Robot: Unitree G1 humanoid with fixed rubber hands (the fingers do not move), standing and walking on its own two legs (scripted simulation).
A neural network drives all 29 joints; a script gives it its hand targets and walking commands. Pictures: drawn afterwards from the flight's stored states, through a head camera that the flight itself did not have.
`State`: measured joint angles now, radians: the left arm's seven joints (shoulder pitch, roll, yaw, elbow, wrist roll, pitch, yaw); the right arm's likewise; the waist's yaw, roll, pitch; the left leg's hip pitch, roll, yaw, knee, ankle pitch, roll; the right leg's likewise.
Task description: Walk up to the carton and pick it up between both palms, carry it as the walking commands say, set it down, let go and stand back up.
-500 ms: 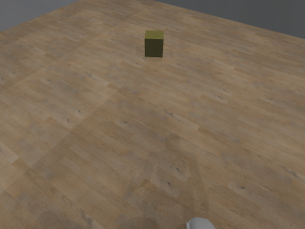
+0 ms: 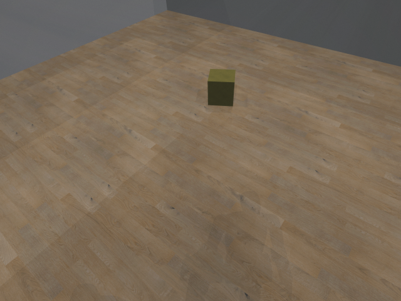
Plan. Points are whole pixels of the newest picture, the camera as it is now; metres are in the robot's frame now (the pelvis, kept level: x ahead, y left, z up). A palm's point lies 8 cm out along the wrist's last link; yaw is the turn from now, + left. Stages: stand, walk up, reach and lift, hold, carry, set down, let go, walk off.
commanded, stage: walk up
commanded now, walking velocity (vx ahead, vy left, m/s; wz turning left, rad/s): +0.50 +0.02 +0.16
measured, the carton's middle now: (221, 87) +1.82 -0.16 -0.65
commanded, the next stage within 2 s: none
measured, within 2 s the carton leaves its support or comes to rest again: neither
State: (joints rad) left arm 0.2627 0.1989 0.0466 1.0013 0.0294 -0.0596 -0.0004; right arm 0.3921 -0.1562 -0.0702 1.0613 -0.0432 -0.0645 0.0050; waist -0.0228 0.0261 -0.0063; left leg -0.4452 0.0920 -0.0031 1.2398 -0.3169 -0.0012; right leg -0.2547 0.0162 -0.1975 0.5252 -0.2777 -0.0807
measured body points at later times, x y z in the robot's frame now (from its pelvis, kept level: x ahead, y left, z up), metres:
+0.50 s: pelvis +0.30 +0.07 +0.01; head +0.34 +0.08 +0.45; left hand +0.27 +0.30 -0.15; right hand +0.37 -0.17 -0.14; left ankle +0.30 +0.15 -0.73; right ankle +0.16 -0.08 -0.60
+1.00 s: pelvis +0.60 +0.00 +0.00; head +0.63 +0.00 +0.44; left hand +0.68 +0.24 -0.15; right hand +0.59 -0.24 -0.16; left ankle +0.49 +0.13 -0.63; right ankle +0.62 -0.09 -0.73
